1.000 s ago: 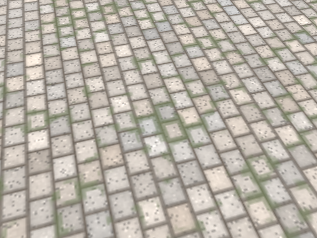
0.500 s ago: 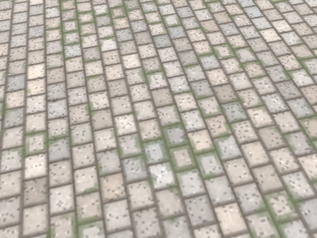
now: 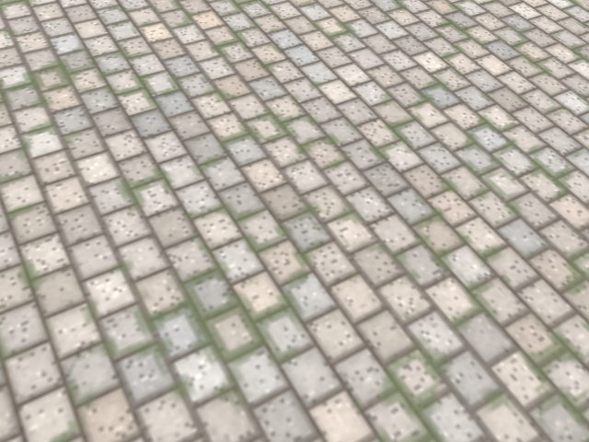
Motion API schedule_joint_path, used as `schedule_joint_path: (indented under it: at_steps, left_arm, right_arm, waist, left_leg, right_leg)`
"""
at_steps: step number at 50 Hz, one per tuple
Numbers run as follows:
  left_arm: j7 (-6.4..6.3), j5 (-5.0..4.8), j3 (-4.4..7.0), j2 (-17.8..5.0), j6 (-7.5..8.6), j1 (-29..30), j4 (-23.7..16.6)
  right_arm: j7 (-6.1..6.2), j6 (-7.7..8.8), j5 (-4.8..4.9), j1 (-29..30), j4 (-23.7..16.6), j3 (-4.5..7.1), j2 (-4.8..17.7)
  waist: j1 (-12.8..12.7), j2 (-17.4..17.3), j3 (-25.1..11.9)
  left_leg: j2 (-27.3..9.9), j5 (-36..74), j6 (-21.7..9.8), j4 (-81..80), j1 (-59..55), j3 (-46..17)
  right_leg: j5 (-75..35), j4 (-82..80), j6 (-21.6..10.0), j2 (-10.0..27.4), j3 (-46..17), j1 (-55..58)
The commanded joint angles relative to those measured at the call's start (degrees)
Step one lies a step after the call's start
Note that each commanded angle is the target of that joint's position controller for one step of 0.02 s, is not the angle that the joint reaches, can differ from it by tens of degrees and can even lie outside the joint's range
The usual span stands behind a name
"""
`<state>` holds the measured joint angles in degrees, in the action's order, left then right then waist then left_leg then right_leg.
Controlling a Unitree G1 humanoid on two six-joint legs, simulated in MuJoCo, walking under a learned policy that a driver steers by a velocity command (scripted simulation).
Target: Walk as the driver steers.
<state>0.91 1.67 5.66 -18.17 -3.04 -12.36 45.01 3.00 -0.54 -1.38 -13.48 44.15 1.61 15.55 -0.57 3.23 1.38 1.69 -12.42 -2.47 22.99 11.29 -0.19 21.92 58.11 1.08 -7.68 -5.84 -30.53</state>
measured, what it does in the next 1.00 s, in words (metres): steps on the spot, turning right: right foot, then left foot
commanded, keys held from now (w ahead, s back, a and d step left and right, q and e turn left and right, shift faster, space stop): e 0.66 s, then w+e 0.34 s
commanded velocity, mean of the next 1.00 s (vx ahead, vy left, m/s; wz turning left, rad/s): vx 0.08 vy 0.00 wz -0.59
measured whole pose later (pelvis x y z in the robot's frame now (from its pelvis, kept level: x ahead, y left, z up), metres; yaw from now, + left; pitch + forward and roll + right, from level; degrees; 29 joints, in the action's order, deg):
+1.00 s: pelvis +0.04 -0.03 +0.00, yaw -35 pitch +1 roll -1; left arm 2.7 2.1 4.3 -18.8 -1.0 -15.4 41.9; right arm 1.4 1.7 -1.5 -16.6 42.2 1.7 16.1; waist -0.1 3.0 -0.3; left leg 1.6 -14.4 -2.4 20.8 7.1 0.2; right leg 18.7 57.9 -1.7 -5.5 -6.3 -27.8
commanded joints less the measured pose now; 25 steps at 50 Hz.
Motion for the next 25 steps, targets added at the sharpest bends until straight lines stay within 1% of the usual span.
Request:
schedule_joint_path:
  at_steps: [1,3,4,6,10,12,14,15,16,17,18,19,20,21,22,23,24,25]
  left_arm:
    - [0.84,-0.16,1.00,-4.87,-0.71,-3.43,-1.92]
    - [1.27,-0.49,0.37,-4.07,-0.98,0.13,-3.48]
    - [1.46,-0.58,0.14,-3.79,-1.14,1.27,-4.03]
    - [1.78,-0.84,-0.20,-3.46,-1.41,2.61,-4.91]
    - [2.07,-1.43,-1.00,-2.45,-1.57,4.13,-6.63]
    - [1.95,-1.77,-1.12,-2.61,-1.40,4.07,-7.35]
    - [1.81,-1.84,-1.14,-2.64,-1.04,3.38,-7.82]
    - [1.62,-1.53,-1.19,-2.31,-0.67,1.83,-7.52]
    - [1.10,-0.86,-1.15,-2.71,-0.02,0.16,-7.05]
    - [0.46,0.14,-0.17,-7.08,0.92,-1.88,-6.87]
    - [0.34,-0.76,1.80,-16.15,1.42,-2.95,-8.04]
    - [0.15,-1.34,2.10,-14.32,1.39,-7.80,-6.76]
    - [-0.17,-1.39,0.93,-10.93,1.21,-4.94,-6.67]
    - [-0.49,-1.32,0.10,-8.34,0.90,-0.31,-7.29]
    - [-0.84,-1.53,-0.32,-7.22,0.79,2.49,-7.86]
    - [-1.04,-1.60,-0.47,-6.73,0.78,2.99,-8.15]
    - [-0.92,-1.65,-0.46,-6.97,0.82,2.17,-8.04]
    - [-0.79,-1.71,-0.27,-7.47,0.96,1.19,-7.82]
  right_arm:
    - [-0.21,1.01,-0.15,3.90,-5.71,1.24,6.24]
    - [-0.24,0.89,-0.08,-0.72,-4.63,1.79,7.34]
    - [-0.24,0.85,-0.03,-2.35,-4.19,2.10,7.97]
    - [-0.44,0.76,-0.12,-3.52,-3.83,2.61,8.89]
    - [-1.44,0.72,-0.36,-1.94,-4.17,3.23,9.95]
    - [-1.91,0.61,-0.37,-1.46,-4.06,3.61,10.65]
    - [-2.17,0.41,-0.06,-1.09,-3.88,3.95,11.26]
    - [-2.18,0.21,0.42,-0.19,-3.89,4.04,11.35]
    - [-2.18,0.01,0.72,-0.57,-3.51,4.08,11.06]
    - [-2.36,-0.28,0.36,-2.48,-3.85,3.61,8.85]
    - [-2.11,-0.84,-0.15,0.04,-8.39,2.04,3.82]
    - [-1.31,-1.67,-0.50,2.82,-8.19,2.28,6.48]
    - [-1.48,-1.98,0.35,2.43,-7.47,2.51,6.84]
    - [-1.78,-1.71,0.85,2.01,-6.63,2.77,7.38]
    - [-1.96,-1.50,0.45,1.67,-6.37,3.16,8.39]
    - [-2.25,-1.50,-0.24,0.16,-5.53,3.33,8.92]
    - [-2.52,-1.63,-0.38,-0.61,-5.21,3.33,8.73]
    - [-2.70,-1.75,-0.23,-0.63,-5.24,3.22,8.24]
  waist:
    - [-1.44,-10.40,-1.48]
    - [1.24,-10.71,-1.72]
    - [2.16,-11.18,-2.07]
    - [2.97,-12.19,-2.57]
    - [2.97,-13.58,-3.11]
    - [2.85,-14.55,-3.72]
    - [2.21,-14.76,-4.14]
    - [0.69,-13.63,-4.43]
    - [-0.77,-10.66,-4.88]
    - [-1.22,0.30,-5.66]
    - [-0.71,13.88,-3.22]
    - [-4.75,6.45,-5.70]
    - [-2.23,4.35,-2.64]
    - [-0.11,3.00,-0.18]
    - [1.03,4.11,0.29]
    - [1.28,4.81,-1.21]
    - [1.35,3.77,-2.81]
    - [1.14,2.68,-3.55]
  left_leg:
    - [-13.12,24.39,-8.40,-5.59,-3.21,-6.78]
    - [-14.36,28.66,-9.18,-4.09,-9.78,-6.55]
    - [-15.10,30.00,-9.46,-3.47,-12.12,-6.54]
    - [-16.34,30.73,-9.78,-2.73,-13.86,-5.90]
    - [-17.26,30.03,-9.23,-1.38,-9.58,-2.37]
    - [-17.75,30.51,-8.74,0.04,-8.09,-1.24]
    - [-18.35,29.16,-7.71,2.36,-7.26,-0.58]
    - [-17.81,26.38,-6.12,5.12,-5.44,0.95]
    - [-16.76,20.12,-3.06,9.57,-1.56,3.25]
    - [-12.89,5.11,0.93,21.53,8.75,7.49]
    - [-2.23,-24.33,4.64,30.80,24.83,8.49]
    - [-3.49,-25.20,4.55,38.91,24.08,0.42]
    - [-4.25,-20.90,4.38,41.36,24.26,-1.09]
    - [-5.05,-15.44,4.24,39.64,23.43,-2.07]
    - [-5.02,-12.07,4.41,38.22,23.08,-1.92]
    - [-4.30,-9.99,4.81,38.99,21.43,-1.29]
    - [-3.61,-9.08,5.09,39.64,20.56,-1.15]
    - [-3.32,-8.63,5.29,39.36,20.49,-1.20]
  right_leg:
    - [0.62,10.39,1.68,3.04,2.75,-2.87]
    - [1.21,5.97,2.72,4.09,3.26,-5.48]
    - [1.85,3.78,3.03,4.40,3.45,-5.71]
    - [3.27,-0.57,3.10,5.07,4.33,-4.19]
    - [4.77,-10.47,1.41,6.07,7.78,4.94]
    - [5.06,-14.89,0.16,5.69,9.53,8.96]
    - [3.17,-21.18,-1.18,5.36,10.50,12.38]
    - [-1.42,-27.70,-2.06,4.94,11.01,16.16]
    - [-9.33,-36.19,-2.88,4.83,9.54,21.77]
    - [-13.05,-42.51,-4.79,13.37,-3.95,30.15]
    - [-40.42,-40.87,-12.98,29.66,-25.20,32.03]
    - [-43.80,-38.87,-18.82,29.96,-22.43,31.30]
    - [-40.81,-38.90,-18.54,26.28,-17.36,28.37]
    - [-35.76,-39.88,-15.92,21.74,-13.18,25.37]
    - [-34.27,-40.15,-13.84,18.68,-11.18,25.02]
    - [-37.22,-39.72,-13.45,16.97,-9.77,25.08]
    - [-38.42,-39.34,-13.43,16.53,-9.56,25.44]
    - [-38.24,-39.20,-13.52,16.53,-10.01,25.83]
Velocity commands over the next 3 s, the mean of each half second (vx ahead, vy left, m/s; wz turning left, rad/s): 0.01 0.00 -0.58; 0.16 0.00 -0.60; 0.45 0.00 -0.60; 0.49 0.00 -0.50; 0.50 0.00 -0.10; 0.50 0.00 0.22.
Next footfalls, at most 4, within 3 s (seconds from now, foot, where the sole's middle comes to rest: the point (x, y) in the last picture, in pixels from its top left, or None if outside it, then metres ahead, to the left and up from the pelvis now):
0.34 right None -0.01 -0.12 -0.78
0.86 left None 0.10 0.04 -0.78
1.34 right None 0.20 -0.33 -0.78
1.88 left None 0.50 -0.53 -0.78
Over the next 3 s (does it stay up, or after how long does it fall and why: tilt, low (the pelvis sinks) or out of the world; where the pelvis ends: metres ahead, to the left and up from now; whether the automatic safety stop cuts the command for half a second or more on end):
stays up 0.58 -0.97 -0.03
